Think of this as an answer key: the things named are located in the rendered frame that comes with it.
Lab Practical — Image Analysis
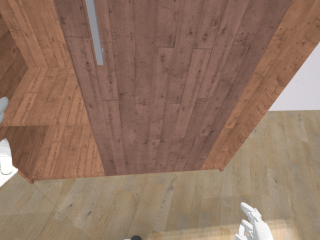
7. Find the right robot hand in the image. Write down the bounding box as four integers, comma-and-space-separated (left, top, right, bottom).
235, 202, 274, 240

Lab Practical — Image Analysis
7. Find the wardrobe door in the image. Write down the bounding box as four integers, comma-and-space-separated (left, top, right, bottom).
53, 0, 293, 176
203, 0, 320, 164

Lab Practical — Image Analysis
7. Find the left robot hand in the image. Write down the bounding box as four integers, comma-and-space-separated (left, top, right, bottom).
0, 96, 18, 187

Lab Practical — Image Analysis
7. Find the handle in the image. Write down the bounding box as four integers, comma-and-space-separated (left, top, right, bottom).
85, 0, 104, 65
276, 0, 320, 60

